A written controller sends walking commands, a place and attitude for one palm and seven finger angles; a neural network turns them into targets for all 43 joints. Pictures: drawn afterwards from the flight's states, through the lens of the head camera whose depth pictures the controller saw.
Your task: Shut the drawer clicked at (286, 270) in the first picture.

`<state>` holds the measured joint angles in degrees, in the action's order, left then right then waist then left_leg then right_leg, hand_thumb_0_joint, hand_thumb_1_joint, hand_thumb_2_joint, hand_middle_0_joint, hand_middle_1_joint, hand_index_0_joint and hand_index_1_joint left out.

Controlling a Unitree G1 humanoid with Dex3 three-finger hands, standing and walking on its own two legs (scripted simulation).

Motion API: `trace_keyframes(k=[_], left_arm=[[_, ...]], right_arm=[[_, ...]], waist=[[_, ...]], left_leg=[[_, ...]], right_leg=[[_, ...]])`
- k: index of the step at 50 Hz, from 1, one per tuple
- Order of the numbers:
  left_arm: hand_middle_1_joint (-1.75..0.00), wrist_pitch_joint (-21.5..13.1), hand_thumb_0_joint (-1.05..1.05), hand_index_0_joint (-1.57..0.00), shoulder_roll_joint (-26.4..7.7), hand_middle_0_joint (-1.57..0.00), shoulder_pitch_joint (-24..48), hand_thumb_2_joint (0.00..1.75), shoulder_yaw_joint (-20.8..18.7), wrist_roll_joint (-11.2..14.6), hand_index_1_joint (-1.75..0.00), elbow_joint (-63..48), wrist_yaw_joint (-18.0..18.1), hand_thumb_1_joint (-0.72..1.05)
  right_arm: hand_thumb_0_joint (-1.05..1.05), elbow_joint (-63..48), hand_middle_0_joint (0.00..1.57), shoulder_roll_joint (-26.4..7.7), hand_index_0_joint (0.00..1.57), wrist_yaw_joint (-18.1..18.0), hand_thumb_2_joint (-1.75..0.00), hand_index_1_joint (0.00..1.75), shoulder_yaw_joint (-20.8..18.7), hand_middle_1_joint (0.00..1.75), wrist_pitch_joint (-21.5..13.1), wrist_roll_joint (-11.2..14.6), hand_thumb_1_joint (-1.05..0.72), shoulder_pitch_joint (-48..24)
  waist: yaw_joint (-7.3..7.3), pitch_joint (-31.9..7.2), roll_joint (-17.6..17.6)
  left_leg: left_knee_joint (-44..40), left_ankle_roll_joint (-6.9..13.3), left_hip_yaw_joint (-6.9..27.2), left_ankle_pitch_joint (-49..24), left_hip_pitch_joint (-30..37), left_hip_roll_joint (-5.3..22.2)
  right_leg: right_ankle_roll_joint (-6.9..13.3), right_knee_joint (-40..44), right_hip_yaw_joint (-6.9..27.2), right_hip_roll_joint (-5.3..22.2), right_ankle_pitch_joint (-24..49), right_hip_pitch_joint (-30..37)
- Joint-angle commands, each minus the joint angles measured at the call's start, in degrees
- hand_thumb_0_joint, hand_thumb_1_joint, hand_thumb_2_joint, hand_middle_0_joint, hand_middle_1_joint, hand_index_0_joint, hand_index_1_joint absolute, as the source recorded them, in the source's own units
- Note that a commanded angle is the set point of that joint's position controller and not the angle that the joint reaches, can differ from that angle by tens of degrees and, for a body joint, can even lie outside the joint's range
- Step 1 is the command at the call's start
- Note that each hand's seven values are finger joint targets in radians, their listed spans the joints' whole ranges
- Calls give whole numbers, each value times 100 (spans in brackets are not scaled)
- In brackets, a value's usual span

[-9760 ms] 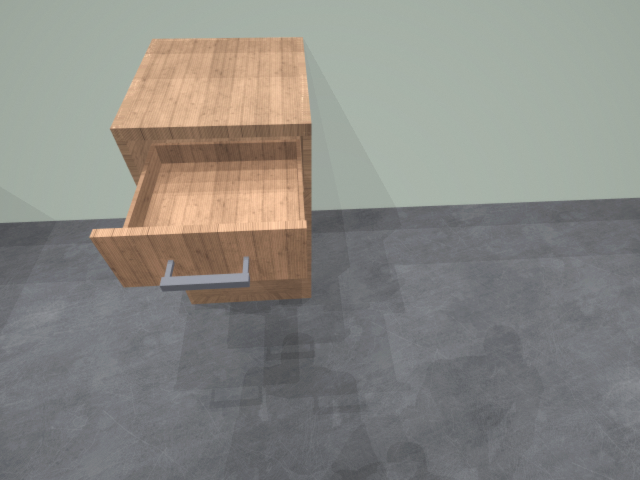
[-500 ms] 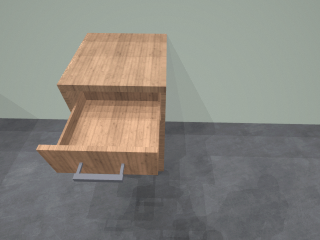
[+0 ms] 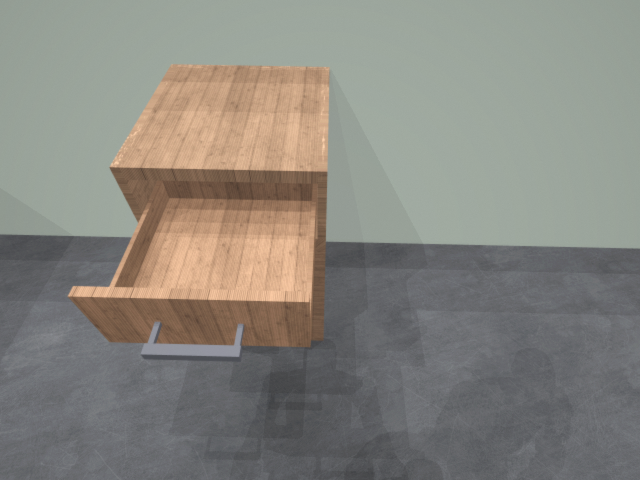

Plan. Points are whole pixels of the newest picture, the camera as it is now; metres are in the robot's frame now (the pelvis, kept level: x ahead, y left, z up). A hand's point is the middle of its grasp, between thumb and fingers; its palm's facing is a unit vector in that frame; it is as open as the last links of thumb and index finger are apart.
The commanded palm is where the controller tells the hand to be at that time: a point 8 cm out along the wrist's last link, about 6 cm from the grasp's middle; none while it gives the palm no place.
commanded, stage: look again from close up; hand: left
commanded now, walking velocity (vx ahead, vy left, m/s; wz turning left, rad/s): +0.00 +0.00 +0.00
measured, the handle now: (195, 340) +0.35 +0.24 -0.14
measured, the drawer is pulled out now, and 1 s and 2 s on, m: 0.28 0.28 0.28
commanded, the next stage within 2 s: raise the hand and make a fist in 0.48 s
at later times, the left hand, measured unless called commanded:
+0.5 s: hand out of the picture +0.01 +0.16 -0.17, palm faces +0.00 -0.98 -0.19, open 7.3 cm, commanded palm none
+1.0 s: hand (222, 465) +0.16 +0.13 -0.07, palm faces -0.01 -1.00 +0.03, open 5.9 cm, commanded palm +0.12 +0.22 -0.06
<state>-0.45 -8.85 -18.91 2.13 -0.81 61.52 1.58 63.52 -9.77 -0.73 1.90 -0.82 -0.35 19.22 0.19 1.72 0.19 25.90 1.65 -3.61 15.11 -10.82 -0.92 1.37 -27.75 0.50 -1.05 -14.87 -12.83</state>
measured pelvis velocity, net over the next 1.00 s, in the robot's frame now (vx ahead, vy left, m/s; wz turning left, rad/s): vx -0.03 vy -0.02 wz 0.05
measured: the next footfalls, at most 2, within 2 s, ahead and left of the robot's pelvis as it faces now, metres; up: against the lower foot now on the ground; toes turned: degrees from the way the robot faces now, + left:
none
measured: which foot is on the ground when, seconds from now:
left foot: down 0.00-1.00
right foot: down 0.00-1.00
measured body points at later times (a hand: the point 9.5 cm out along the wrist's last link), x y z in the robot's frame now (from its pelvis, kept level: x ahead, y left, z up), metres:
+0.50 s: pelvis +0.01 -0.01 +0.00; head +0.02 -0.01 +0.45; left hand +0.01 +0.21 -0.16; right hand +0.01 -0.22 -0.16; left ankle -0.01 +0.10 -0.74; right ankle +0.00 -0.10 -0.74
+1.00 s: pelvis -0.03 -0.02 -0.08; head +0.00 +0.00 +0.37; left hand +0.15 +0.19 -0.07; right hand +0.22 -0.27 -0.09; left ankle -0.01 +0.10 -0.74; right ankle +0.00 -0.10 -0.74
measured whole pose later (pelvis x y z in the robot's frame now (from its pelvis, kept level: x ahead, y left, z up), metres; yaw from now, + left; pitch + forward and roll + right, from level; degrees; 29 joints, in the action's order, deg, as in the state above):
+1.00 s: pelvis -0.03 -0.02 -0.08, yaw +3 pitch +12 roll +1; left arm -29.7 -8.2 -22.7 -3.3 10.1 11.6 -15.8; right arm 28.5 -16.0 0.3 -3.8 -14.4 0.7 7.5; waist -0.1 -8.5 -3.7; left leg 61.0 0.0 -1.0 27.8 -44.8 -0.5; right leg 3.4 -62.3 -2.9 -0.4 -28.4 -45.6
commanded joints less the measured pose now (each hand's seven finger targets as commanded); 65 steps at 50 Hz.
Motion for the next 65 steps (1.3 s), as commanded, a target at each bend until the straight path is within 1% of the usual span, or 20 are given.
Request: trace_keyframes(k=[1,28,29,30,31,32,33,34,37,40,41,42,44,47,53,55,57,60,62,65], left_arm=[[-30,-124,0,-20,-559,-20,-306,90,-135,31,-30,-92,78,90],[-30,-122,0,-20,-468,-20,-309,90,-159,19,-30,-5,107,90],[-30,-296,0,-20,-671,-20,-666,90,-259,-65,-30,237,307,90],[-32,-1480,0,-22,-1791,-22,3514,90,-649,1226,-32,-8571,198,90],[-34,-1088,0,-24,-1266,-24,1285,90,-653,719,-34,-6962,438,90],[-37,-820,0,-26,-882,-26,1067,90,-383,850,-37,-6664,715,90],[-39,-234,0,-28,418,-28,-494,90,300,824,-39,-5129,656,90],[-41,-433,0,-30,308,-30,413,90,332,1134,-41,-6338,510,90],[-47,-1267,0,-36,101,-36,184,90,8,1082,-47,-5548,122,90],[-54,-2324,0,-42,265,-42,-1383,90,-339,1255,-54,-4869,-650,90],[-56,-2688,0,-44,108,-44,-1743,90,-567,1351,-56,-4938,-969,90],[-58,-3011,0,-46,-151,-46,-1960,90,-872,1357,-58,-4839,-1287,90],[-62,-3493,0,-50,-701,-50,-1511,90,-1323,1323,-62,-4986,-1773,90],[-69,-3283,0,-56,-856,-56,-1068,90,-1388,1219,-69,-5609,-1735,90],[-82,-3795,0,-68,-1166,-68,596,90,-1501,1468,-82,-8462,-1256,90],[-86,-3978,0,-72,-803,-72,586,90,-948,1482,-86,-8443,-1449,90],[-91,-3902,0,-76,-559,-76,845,90,-468,1521,-91,-8055,-1781,90],[-97,-3176,0,-82,-690,-82,415,90,-484,1590,-97,-6846,-2280,90],[-101,-2422,0,-86,-886,-86,52,90,-769,1598,-101,-6100,-2451,90],[-108,-1667,0,-92,-1291,-92,-158,90,-1513,1781,-108,-6800,-2263,90]], right_arm=[[0,-108,20,-461,20,-81,-90,30,-110,30,-150,5,-90,244],[0,110,20,-354,20,-123,-90,30,-118,30,-124,8,-90,177],[0,-314,20,-534,20,-84,-90,30,-196,30,-164,30,-90,-510],[0,-2376,20,-1580,20,-341,-90,30,-360,30,-975,302,-90,-328],[0,-2091,20,-950,20,-508,-90,30,-202,30,-1467,205,-90,-904],[0,-1787,20,-1088,20,-488,-90,30,-336,30,-1667,233,-90,-822],[0,-1706,20,-795,20,-423,-90,30,-327,30,-1676,307,-90,-691],[0,-2201,20,-1062,20,-426,-90,30,-304,30,-1721,352,-90,-796],[0,-2671,20,-1224,20,-409,-90,30,-441,30,-1957,181,-90,-863],[0,-3180,20,-1140,20,-178,-90,30,-592,30,-2045,22,-90,-1035],[0,-3346,20,-1137,20,-84,-90,30,-636,30,-2020,24,-90,-1109],[0,-3456,20,-1137,20,44,-90,30,-688,30,-1990,39,-90,-1149],[0,-3786,20,-1168,20,143,-90,30,-732,30,-1871,51,-90,-1340],[0,-4220,20,-1066,20,124,-90,30,-715,30,-1532,111,-90,-1466],[0,-4366,20,-951,20,-98,-90,30,-640,30,-1488,51,-90,-1088],[0,-4185,20,-950,20,-143,-90,30,-537,30,-1586,26,-90,-1004],[0,-4014,20,-1046,20,-196,-90,30,-441,30,-1694,56,-90,-1023],[0,-3963,20,-1218,20,-302,-90,30,-417,30,-1730,194,-90,-998],[0,-4036,20,-1237,20,-357,-90,30,-413,30,-1641,309,-90,-1100],[0,-4401,20,-1140,20,-381,-90,30,-422,30,-1473,346,-90,-1286]], waist=[[-15,72,-7],[-3,275,-64],[-226,305,-241],[497,-2579,916],[-68,-2368,1732],[178,-1934,1524],[211,-936,706],[255,-299,353],[436,221,-1172],[-183,-458,-1976],[-321,-698,-1931],[-481,-986,-1295],[-440,-1292,-466],[-501,-1449,20],[-2,-2703,868],[280,-2511,818],[584,-2152,567],[561,-1683,-132],[339,-1701,-468],[-186,-2562,-323]], left_leg=[[-458,74,599,-912,44,651],[-596,24,560,-1172,313,692],[736,-151,309,-1647,-251,722],[-119,-2,391,-1792,1186,81],[-166,59,213,-2507,1306,241],[-135,-133,274,-2009,845,282],[-105,-48,370,-1410,251,358],[-41,-17,568,-826,-235,296],[733,55,554,343,-1229,50],[1587,-84,460,429,-2365,-38],[1824,-128,385,340,-2633,-82],[2033,-189,298,114,-2740,-152],[2550,-218,161,75,-3176,-220],[2887,-134,77,424,-3670,-256],[3562,45,428,159,-3282,7],[3712,71,526,94,-3240,63],[3841,112,642,363,-3429,126],[3766,91,713,1138,-4126,121],[3641,92,671,1345,-4347,83],[3359,71,570,930,-4106,-33]], right_leg=[[171,477,602,598,850,36],[161,660,560,616,1179,97],[-85,590,770,1001,4001,186],[32,75,425,508,2733,705],[167,-84,172,178,1465,557],[110,-70,-161,151,664,75],[28,-21,-331,188,511,-363],[-14,1,-391,239,453,-537],[-99,-124,-437,185,-947,-1844],[-62,-1015,-344,160,-1114,-2175],[-40,-1303,-270,160,-798,-2051],[34,-1636,-188,191,-229,-1884],[93,-2173,-40,258,200,-1997],[124,-2458,180,247,-318,-2313],[112,-2830,322,93,-366,-2852],[90,-2907,155,37,-311,-3323],[50,-2865,88,-9,-641,-3703],[-17,-2529,159,27,-1649,-3660],[-51,-2302,254,75,-2131,-3427],[-70,-2258,315,208,-1852,-2477]])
